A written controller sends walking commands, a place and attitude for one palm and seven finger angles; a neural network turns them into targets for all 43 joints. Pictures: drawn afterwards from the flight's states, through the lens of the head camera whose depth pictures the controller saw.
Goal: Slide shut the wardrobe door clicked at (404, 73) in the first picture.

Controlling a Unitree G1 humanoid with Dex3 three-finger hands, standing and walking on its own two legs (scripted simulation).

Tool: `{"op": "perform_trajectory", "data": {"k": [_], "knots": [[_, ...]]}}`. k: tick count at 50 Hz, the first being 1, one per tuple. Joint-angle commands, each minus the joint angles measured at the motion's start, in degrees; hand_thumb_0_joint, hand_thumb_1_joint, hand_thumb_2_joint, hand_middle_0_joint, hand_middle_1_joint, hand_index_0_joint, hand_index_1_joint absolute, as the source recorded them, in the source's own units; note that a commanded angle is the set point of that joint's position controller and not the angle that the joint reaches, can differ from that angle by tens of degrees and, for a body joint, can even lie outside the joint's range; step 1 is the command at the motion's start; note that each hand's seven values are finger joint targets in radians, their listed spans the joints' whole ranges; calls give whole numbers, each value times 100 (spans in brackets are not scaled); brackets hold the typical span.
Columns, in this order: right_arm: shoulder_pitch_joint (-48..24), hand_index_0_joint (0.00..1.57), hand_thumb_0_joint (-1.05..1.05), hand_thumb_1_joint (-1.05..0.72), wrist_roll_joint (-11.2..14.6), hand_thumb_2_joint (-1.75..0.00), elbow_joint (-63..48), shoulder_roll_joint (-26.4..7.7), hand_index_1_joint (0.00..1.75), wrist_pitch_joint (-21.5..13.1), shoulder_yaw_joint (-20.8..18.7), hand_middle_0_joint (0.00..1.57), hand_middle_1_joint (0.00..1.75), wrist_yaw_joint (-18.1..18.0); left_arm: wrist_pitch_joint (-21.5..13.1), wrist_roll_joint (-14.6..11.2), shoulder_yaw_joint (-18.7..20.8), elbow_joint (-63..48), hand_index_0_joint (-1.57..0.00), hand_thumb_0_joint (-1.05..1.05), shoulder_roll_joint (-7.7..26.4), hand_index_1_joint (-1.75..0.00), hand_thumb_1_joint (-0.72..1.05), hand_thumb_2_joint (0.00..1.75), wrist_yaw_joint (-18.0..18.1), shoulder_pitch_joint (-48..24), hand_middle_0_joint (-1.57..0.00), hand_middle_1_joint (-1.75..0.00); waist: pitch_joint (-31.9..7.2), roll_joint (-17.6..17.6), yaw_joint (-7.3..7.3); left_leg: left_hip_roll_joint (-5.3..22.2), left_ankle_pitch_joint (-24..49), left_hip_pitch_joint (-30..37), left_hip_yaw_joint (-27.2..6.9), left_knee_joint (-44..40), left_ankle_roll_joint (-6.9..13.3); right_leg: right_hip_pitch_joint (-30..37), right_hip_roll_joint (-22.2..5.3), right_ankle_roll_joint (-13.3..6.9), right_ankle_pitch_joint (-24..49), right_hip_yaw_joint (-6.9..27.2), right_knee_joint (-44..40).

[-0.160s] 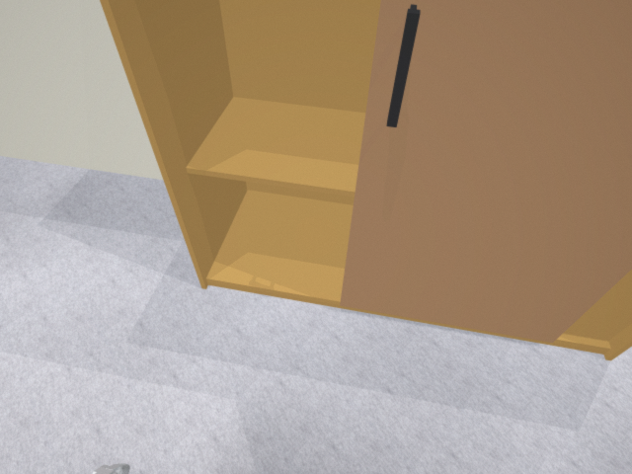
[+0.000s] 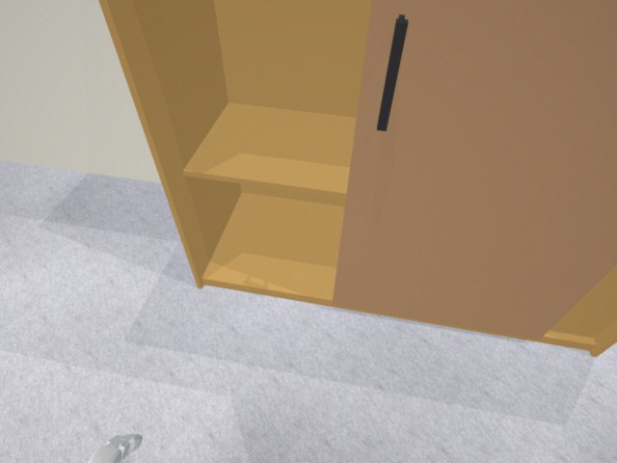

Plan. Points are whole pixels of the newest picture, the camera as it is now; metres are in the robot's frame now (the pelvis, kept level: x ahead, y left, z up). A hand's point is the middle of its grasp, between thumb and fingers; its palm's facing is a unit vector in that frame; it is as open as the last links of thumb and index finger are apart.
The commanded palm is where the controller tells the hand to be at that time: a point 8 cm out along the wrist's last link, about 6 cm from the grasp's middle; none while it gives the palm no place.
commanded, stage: stand and wait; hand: right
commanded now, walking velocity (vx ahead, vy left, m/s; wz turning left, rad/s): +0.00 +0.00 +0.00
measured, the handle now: (391, 76) +0.76 -0.11 +0.16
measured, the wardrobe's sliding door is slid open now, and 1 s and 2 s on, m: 0.51 0.51 0.51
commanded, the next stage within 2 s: look at it before walking up in 0.80 s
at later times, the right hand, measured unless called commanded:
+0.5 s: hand out of the picture +0.06 -0.24 -0.15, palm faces -0.04 +0.94 -0.35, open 7.4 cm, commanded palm none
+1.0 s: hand out of the picture +0.07 -0.23 -0.15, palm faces -0.04 +0.94 -0.34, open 7.4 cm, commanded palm none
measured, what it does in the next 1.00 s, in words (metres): stands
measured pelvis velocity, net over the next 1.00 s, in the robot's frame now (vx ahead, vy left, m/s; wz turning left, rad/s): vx -0.01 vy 0.01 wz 0.01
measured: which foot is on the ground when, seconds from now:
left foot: down 0.00-1.00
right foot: down 0.00-1.00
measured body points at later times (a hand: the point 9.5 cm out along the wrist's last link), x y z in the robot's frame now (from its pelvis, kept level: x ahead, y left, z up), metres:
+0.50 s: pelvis -0.01 +0.01 +0.01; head +0.00 +0.01 +0.45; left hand +0.06 +0.31 -0.13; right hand +0.06 -0.29 -0.13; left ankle -0.01 +0.13 -0.74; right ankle -0.02 -0.12 -0.74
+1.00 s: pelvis -0.01 +0.01 +0.01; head -0.01 +0.01 +0.46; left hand +0.06 +0.30 -0.13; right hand +0.07 -0.28 -0.12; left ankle -0.01 +0.13 -0.74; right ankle -0.02 -0.12 -0.74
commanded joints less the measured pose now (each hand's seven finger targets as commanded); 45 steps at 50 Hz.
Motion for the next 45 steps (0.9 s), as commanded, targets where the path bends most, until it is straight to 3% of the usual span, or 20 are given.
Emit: {"op": "perform_trajectory", "data": {"k": [1,20,25,33,45], "knots": [[-218,20,0,-90,20,-90,-366,-1173,30,-153,-316,20,30,-58,-159,-19,248,-299,-20,0,1160,-30,90,90,105,-247,-20,-30,-360,-5,10,513,1552,128,-442,-412,266,139,-649,-175,1560,478,-428],[-94,20,0,-90,39,-90,-31,-1147,30,-191,-324,20,30,-51,-157,-50,222,93,-20,0,1143,-30,90,90,110,-148,-20,-30,-357,18,-2,562,1461,257,-542,-750,270,261,-704,-112,1296,473,-636],[-99,20,0,-90,38,-90,41,-1159,30,-184,-313,20,30,-45,-141,-51,212,173,-20,0,1151,-30,90,90,102,-119,-20,-30,-154,15,2,555,1109,140,-585,-882,269,174,-696,-98,1018,494,-741],[-113,20,0,-90,31,-90,83,-1151,30,-175,-305,20,30,-40,-155,-52,198,251,-20,0,1169,-30,90,90,96,-77,-20,-30,-159,-13,-11,533,902,137,-581,-939,246,159,-716,-105,934,540,-834],[-114,20,0,-90,26,-90,72,-1139,30,-192,-312,20,30,-40,-174,-50,199,260,-20,0,1166,-30,90,90,95,-88,-20,-30,-236,-3,-6,548,1147,170,-569,-934,242,240,-728,-103,1139,530,-831]]}}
